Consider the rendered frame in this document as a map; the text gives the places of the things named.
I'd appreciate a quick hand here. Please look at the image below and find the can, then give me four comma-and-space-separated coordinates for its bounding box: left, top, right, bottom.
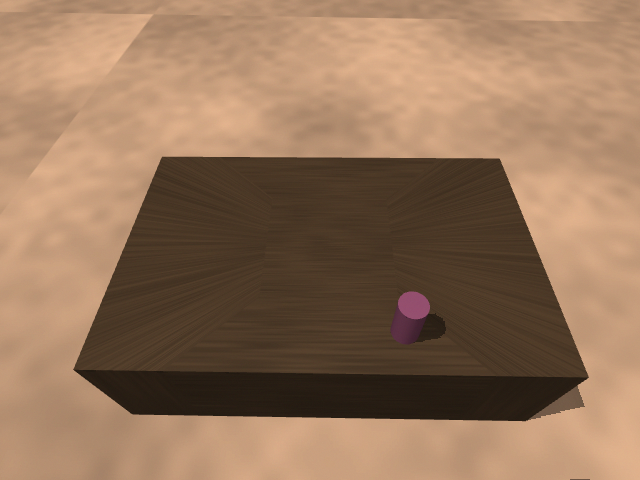
390, 291, 430, 345

